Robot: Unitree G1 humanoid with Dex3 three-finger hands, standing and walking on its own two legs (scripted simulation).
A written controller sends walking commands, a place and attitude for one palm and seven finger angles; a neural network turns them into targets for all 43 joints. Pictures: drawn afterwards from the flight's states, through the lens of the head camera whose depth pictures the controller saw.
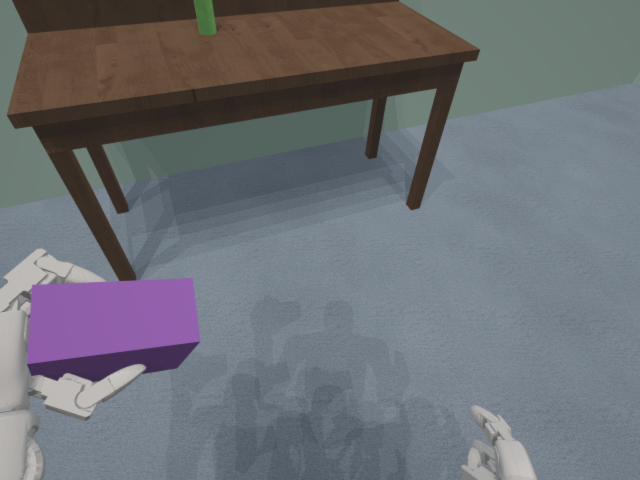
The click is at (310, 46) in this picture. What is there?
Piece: table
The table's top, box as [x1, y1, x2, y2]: [7, 1, 479, 128]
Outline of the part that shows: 479,49 398,1 215,17 217,32 213,35 201,35 198,32 196,19 28,33 7,115 14,127 17,128 475,60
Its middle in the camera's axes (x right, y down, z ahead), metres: -0.21 -0.64 +1.30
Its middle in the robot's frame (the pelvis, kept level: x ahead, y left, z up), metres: +1.39 +0.29 -0.04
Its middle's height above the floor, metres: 0.73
